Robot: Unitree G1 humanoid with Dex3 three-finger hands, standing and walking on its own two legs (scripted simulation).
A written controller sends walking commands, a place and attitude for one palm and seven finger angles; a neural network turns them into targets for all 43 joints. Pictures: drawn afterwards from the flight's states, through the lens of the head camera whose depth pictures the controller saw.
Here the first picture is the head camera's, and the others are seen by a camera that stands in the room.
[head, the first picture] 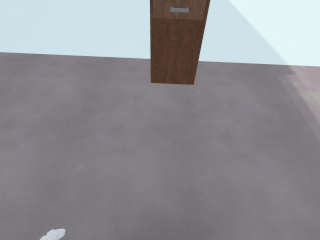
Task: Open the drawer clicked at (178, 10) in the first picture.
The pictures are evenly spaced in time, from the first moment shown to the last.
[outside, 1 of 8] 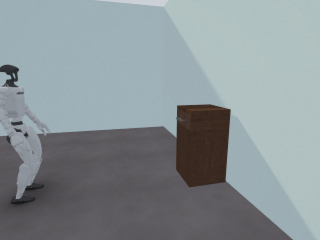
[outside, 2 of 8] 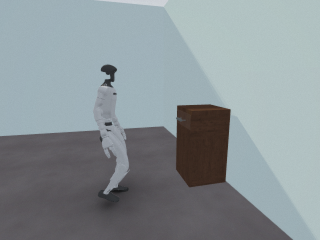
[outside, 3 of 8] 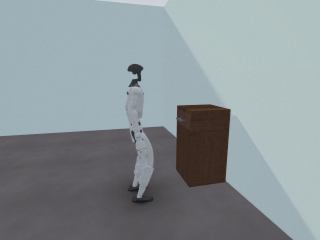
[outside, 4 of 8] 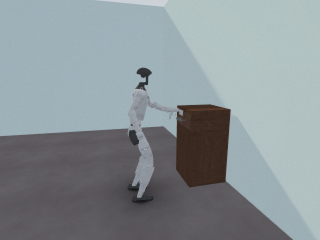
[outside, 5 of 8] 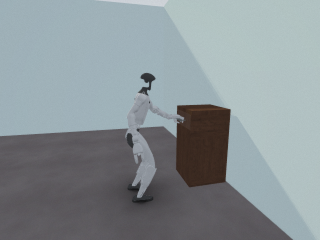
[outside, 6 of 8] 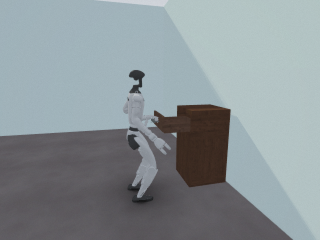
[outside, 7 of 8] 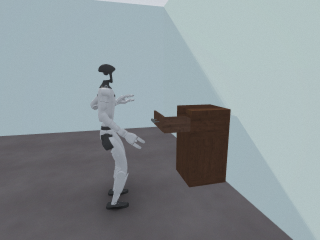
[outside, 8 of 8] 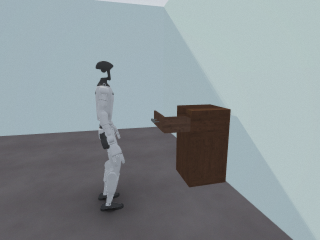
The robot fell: no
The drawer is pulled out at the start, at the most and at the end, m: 0.00 0.30 0.30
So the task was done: yes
